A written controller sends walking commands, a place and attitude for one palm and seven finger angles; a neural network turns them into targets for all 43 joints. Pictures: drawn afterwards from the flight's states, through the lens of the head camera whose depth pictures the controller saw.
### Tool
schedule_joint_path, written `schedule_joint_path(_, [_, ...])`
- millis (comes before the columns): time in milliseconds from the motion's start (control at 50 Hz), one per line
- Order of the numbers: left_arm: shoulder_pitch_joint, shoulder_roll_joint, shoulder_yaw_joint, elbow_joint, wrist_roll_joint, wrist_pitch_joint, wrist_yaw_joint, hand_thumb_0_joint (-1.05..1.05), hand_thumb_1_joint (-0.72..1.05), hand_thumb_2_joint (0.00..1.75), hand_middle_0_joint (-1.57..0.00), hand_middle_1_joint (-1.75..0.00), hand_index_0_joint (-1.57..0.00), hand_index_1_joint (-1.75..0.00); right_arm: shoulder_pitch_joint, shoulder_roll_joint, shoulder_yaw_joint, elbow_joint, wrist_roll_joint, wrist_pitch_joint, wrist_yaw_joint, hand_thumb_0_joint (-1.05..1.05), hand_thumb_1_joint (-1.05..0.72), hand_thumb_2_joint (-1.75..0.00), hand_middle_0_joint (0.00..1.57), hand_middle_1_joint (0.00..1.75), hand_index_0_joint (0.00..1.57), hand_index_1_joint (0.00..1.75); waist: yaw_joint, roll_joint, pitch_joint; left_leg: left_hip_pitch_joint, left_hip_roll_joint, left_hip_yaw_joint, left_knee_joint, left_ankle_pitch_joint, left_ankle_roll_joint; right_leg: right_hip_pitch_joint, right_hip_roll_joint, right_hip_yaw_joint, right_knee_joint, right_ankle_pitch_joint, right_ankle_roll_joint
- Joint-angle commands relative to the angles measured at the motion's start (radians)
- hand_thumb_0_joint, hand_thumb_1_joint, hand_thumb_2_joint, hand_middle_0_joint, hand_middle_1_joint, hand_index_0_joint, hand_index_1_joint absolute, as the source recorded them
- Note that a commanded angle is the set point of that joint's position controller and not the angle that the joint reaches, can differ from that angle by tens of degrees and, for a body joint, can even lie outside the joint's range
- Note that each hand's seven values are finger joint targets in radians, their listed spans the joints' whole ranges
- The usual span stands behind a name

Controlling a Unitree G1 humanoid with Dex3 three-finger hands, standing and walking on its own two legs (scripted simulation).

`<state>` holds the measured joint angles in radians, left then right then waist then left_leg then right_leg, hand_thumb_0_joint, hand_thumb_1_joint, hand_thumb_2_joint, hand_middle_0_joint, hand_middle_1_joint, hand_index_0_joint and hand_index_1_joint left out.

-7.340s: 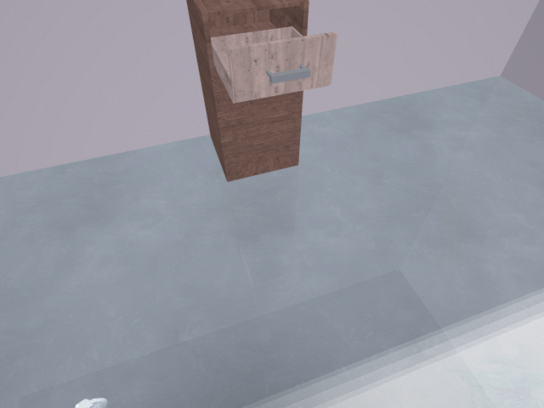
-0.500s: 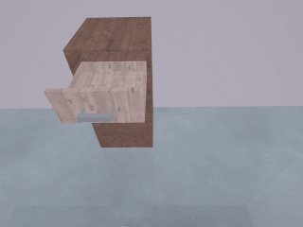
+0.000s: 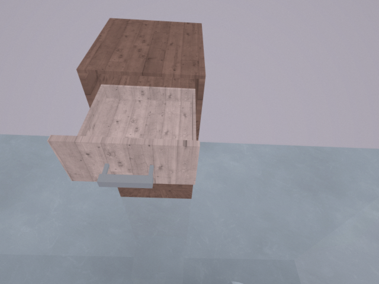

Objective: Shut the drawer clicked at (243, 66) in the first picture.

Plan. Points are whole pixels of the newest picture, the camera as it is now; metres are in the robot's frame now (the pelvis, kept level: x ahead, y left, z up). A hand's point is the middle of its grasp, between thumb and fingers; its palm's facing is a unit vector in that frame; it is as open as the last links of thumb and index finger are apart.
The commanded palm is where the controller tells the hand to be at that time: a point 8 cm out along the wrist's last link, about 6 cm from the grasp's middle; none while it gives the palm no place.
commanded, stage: take the last steps up to it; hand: left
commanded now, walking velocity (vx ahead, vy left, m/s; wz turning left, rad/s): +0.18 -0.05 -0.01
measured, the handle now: (127, 174) +0.38 +0.20 -0.04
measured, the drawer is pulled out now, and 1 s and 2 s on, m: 0.30 0.30 0.30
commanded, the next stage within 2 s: come to a stop and stand still in 0.10 s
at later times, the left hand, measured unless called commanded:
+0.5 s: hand (134, 283) +0.16 +0.14 -0.16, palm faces +0.06 -0.97 -0.24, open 7.2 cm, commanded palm none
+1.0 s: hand out of the picture +0.07 +0.22 -0.18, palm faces +0.03 -0.96 -0.26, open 7.4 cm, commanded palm none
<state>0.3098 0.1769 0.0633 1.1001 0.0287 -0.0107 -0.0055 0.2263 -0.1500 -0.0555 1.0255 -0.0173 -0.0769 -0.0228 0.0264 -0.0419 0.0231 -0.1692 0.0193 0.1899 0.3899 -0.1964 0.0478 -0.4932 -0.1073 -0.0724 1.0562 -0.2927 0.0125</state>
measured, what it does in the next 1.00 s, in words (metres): steps on the spot: right foot, then left foot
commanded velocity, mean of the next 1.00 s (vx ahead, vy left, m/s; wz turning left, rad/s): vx -0.03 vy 0.03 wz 0.00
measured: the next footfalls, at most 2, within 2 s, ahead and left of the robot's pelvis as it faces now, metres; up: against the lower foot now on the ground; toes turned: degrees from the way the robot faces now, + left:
right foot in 0.24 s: +0.18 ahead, -0.13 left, +0.00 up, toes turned -1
left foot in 0.62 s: +0.12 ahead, +0.11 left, +0.00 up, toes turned +3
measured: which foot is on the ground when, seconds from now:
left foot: down 0.00-0.24, up 0.26-0.60, down 0.62-1.00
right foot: up 0.00-0.22, down 0.24-1.00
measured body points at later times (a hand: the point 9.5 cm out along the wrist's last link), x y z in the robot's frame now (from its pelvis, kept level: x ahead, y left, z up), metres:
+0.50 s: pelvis +0.08 -0.04 -0.01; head +0.10 -0.06 +0.44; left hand +0.15 +0.19 -0.15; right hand +0.09 -0.26 -0.18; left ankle +0.07 +0.09 -0.70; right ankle +0.14 -0.14 -0.74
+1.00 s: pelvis +0.07 +0.02 -0.01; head +0.06 +0.01 +0.44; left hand +0.07 +0.27 -0.16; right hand +0.14 -0.21 -0.16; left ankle +0.08 +0.11 -0.74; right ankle +0.14 -0.13 -0.74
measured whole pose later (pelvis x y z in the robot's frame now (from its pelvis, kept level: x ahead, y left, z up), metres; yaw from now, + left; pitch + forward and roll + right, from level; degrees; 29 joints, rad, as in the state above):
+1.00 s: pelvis +0.07 +0.02 -0.01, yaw +0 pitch -2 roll +0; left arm 0.36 0.21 0.00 0.98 0.03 0.02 0.03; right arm 0.24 -0.19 -0.02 0.93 -0.02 0.03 0.00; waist 0.02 0.01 0.00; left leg -0.26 -0.03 0.06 0.58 -0.30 0.05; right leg -0.34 -0.07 0.01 0.56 -0.20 0.03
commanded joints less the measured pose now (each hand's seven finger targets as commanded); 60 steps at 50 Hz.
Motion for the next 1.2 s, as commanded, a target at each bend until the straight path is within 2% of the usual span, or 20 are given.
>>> schedule_joint_path(0, [0.004,0.011,-0.002,-0.067,0.001,0.005,-0.001,0.0,0.9,0.9,-0.2,-0.3,-0.2,-0.3,0.111,-0.112,-0.011,0.001,-0.004,0.001,-0.001,0.0,-0.9,-0.9,0.2,0.3,0.2,0.3,-0.014,0.142,0.06,0.003,0.278,-0.197,-0.229,0.141,0.12,-0.048,-0.032,0.025,-0.13,0.05,0.015])
schedule_joint_path(120, [-0.109,0.028,-0.007,-0.107,-0.003,-0.004,-0.001,0.0,0.9,0.9,-0.2,-0.3,-0.2,-0.3,0.14,-0.141,-0.023,0.035,-0.014,0.022,0.002,0.0,-0.9,-0.9,0.2,0.3,0.2,0.3,-0.039,0.172,0.058,0.026,0.282,-0.194,-0.145,0.148,0.113,0.082,0.013,-0.03,-0.383,0.023,0.006])
schedule_joint_path(180, [-0.001,0.056,0.002,-0.063,-0.001,-0.023,0.004,0.0,0.9,0.9,-0.2,-0.3,-0.2,-0.3,0.141,-0.116,-0.013,0.054,-0.008,0.03,0.002,0.0,-0.9,-0.9,0.2,0.3,0.2,0.3,0.016,0.085,0.03,-0.061,0.2,-0.137,0.034,0.062,0.036,0.331,0.04,-0.047,-0.593,0.13,-0.004])
schedule_joint_path(200, [0.064,0.116,0.009,-0.039,0.002,-0.037,0.014,0.0,0.9,0.9,-0.2,-0.3,-0.2,-0.3,0.156,-0.068,-0.001,0.056,0.001,0.028,0.005,0.0,-0.9,-0.9,0.2,0.3,0.2,0.3,0.039,-0.046,-0.021,-0.176,0.119,-0.075,0.191,-0.051,-0.015,0.485,-0.077,0.099,-0.63,0.267,-0.038])
schedule_joint_path(220, [0.109,0.183,0.016,-0.023,-0.007,-0.043,0.022,0.0,0.9,0.9,-0.2,-0.3,-0.2,-0.3,0.181,-0.026,0.013,0.043,0.007,0.032,0.008,0.0,-0.9,-0.9,0.2,0.3,0.2,0.3,0.029,-0.201,-0.061,-0.28,0.03,-0.02,0.327,-0.29,-0.065,0.562,-0.271,0.296,-0.697,0.523,-0.129])
schedule_joint_path(240, [0.107,0.191,0.008,-0.035,-0.015,-0.041,0.027,0.0,0.9,0.9,-0.2,-0.3,-0.2,-0.3,0.167,-0.048,0.013,0.038,0.011,0.049,-0.004,0.0,-0.9,-0.9,0.2,0.3,0.2,0.3,0.03,-0.123,-0.072,-0.214,0.034,-0.089,0.431,-0.439,-0.075,0.476,-0.328,0.32,-0.722,0.759,-0.199])
schedule_joint_path(260, [0.038,0.181,0.006,-0.041,-0.016,-0.046,0.035,0.0,0.9,0.9,-0.2,-0.3,-0.2,-0.3,0.163,-0.036,0.015,0.049,0.012,0.06,-0.008,0.0,-0.9,-0.9,0.2,0.3,0.2,0.3,0.006,-0.173,-0.076,-0.189,0.055,-0.142,0.475,-0.424,-0.08,0.418,-0.31,0.304,-0.704,0.909,-0.219])
schedule_joint_path(280, [-0.017,0.156,0.001,-0.05,-0.013,-0.04,0.043,0.0,0.9,0.9,-0.2,-0.3,-0.2,-0.3,0.174,-0.037,0.013,0.063,0.016,0.066,-0.013,0.0,-0.9,-0.9,0.2,0.3,0.2,0.3,-0.009,-0.138,-0.077,-0.187,0.061,-0.171,0.493,-0.392,-0.082,0.414,-0.299,0.26,-0.676,0.974,-0.229])
schedule_joint_path(360, [-0.104,0.138,0.014,-0.089,-0.005,-0.005,0.06,0.0,0.9,0.9,-0.2,-0.3,-0.2,-0.3,0.165,-0.022,0.004,0.073,0.016,0.106,-0.012,0.0,-0.9,-0.9,0.2,0.3,0.2,0.3,-0.022,-0.069,-0.049,-0.152,0.036,-0.167,0.508,-0.284,-0.093,0.291,-0.244,0.144,-0.699,0.763,-0.212])
schedule_joint_path(420, [-0.12,0.153,0.024,-0.108,0.0,0.011,0.059,0.0,0.9,0.9,-0.2,-0.3,-0.2,-0.3,0.135,-0.041,-0.008,0.04,0.008,0.122,-0.003,0.0,-0.9,-0.9,0.2,0.3,0.2,0.3,-0.015,-0.11,-0.011,-0.173,0.024,-0.171,0.534,-0.261,-0.096,0.23,-0.24,0.155,-0.744,0.558,-0.212])
schedule_joint_path(520, [-0.12,0.17,0.033,-0.123,0.005,0.021,0.054,0.0,0.9,0.9,-0.2,-0.3,-0.2,-0.3,0.113,-0.042,-0.008,0.002,0.009,0.106,0.004,0.0,-0.9,-0.9,0.2,0.3,0.2,0.3,-0.012,-0.128,-0.052,-0.123,0.009,-0.144,0.333,-0.205,-0.091,0.259,-0.197,0.153,-0.734,0.335,-0.186])
schedule_joint_path(540, [-0.14,0.259,-0.02,-0.168,-0.005,0.005,0.062,0.0,0.9,0.9,-0.2,-0.3,-0.2,-0.3,0.11,-0.156,0.003,-0.1,-0.008,0.109,0.014,0.0,-0.9,-0.9,0.2,0.3,0.2,0.3,-0.094,0.037,0.015,-0.077,0.007,-0.227,0.134,-0.173,-0.052,0.237,-0.147,0.231,-0.599,0.142,-0.136])
schedule_joint_path(560, [-0.154,0.196,-0.003,-0.202,-0.005,0.029,0.068,0.0,0.9,0.9,-0.2,-0.3,-0.2,-0.3,0.124,-0.099,-0.026,-0.12,-0.015,0.093,0.012,0.0,-0.9,-0.9,0.2,0.3,0.2,0.3,-0.08,0.078,-0.115,-0.042,0.022,-0.17,0.106,-0.189,-0.05,0.141,-0.119,0.118,-0.563,-0.196,-0.081])
schedule_joint_path(580, [-0.153,0.165,-0.023,-0.238,-0.012,0.032,0.064,0.0,0.9,0.9,-0.2,-0.3,-0.2,-0.3,0.095,-0.152,-0.02,-0.159,-0.025,0.093,0.009,0.0,-0.9,-0.9,0.2,0.3,0.2,0.3,-0.071,0.157,-0.115,-0.114,0.065,-0.268,0.049,-0.26,-0.013,0.144,-0.036,0.077,-0.513,-0.207,-0.047])
schedule_joint_path(600, [-0.103,0.134,-0.025,-0.241,-0.016,0.029,0.058,0.0,0.9,0.9,-0.2,-0.3,-0.2,-0.3,0.034,-0.18,-0.026,-0.194,-0.029,0.095,0.001,0.0,-0.9,-0.9,0.2,0.3,0.2,0.3,-0.031,0.148,-0.072,-0.245,0.111,-0.284,0.016,-0.329,0.006,0.202,0.018,0.023,-0.487,-0.166,-0.026])
schedule_joint_path(620, [-0.064,0.135,-0.024,-0.233,-0.008,0.03,0.056,0.0,0.9,0.9,-0.2,-0.3,-0.2,-0.3,-0.008,-0.2,-0.026,-0.221,-0.03,0.099,0.003,0.0,-0.9,-0.9,0.2,0.3,0.2,0.3,-0.012,0.091,-0.044,-0.33,0.096,-0.282,0.035,-0.394,0.001,0.235,0.033,0.023,-0.495,-0.215,-0.029])
schedule_joint_path(660, [-0.052,0.161,-0.023,-0.248,0.006,0.043,0.053,0.0,0.9,0.9,-0.2,-0.3,-0.2,-0.3,-0.028,-0.19,-0.016,-0.238,-0.023,0.104,0.017,0.0,-0.9,-0.9,0.2,0.3,0.2,0.3,-0.016,0.115,0.057,-0.388,0.071,-0.272,0.03,-0.451,-0.002,0.165,0.031,0.044,-0.505,-0.258,-0.03])
schedule_joint_path(800, [0.013,0.137,-0.034,-0.226,0.0,0.021,0.038,0.0,0.9,0.9,-0.2,-0.3,-0.2,-0.3,-0.006,-0.193,-0.006,-0.22,-0.01,0.09,0.016,0.0,-0.9,-0.9,0.2,0.3,0.2,0.3,-0.02,0.154,0.052,-0.306,0.107,-0.316,-0.062,-0.394,0.012,0.181,0.067,0.035,-0.492,-0.07,-0.021])
schedule_joint_path(980, [0.048,0.125,-0.046,-0.171,-0.002,0.006,0.042,0.0,0.9,0.9,-0.2,-0.3,-0.2,-0.3,0.024,-0.175,0.003,-0.143,-0.002,0.084,0.018,0.0,-0.9,-0.9,0.2,0.3,0.2,0.3,-0.031,0.067,0.074,-0.205,0.085,-0.312,-0.086,-0.318,0.007,0.174,0.043,0.108,-0.586,-0.019,-0.02])
schedule_joint_path(1180, [0.052,0.108,-0.05,-0.103,-0.012,-0.01,0.051,0.0,0.9,0.9,-0.2,-0.3,-0.2,-0.3,0.055,-0.141,0.019,-0.04,0.006,0.063,0.009,0.0,-0.9,-0.9,0.2,0.3,0.2,0.3,-0.031,0.028,0.018,-0.09,0.065,-0.25,-0.026,-0.034,-0.005,0.234,0.005,0.141,-0.603,0.165,-0.026])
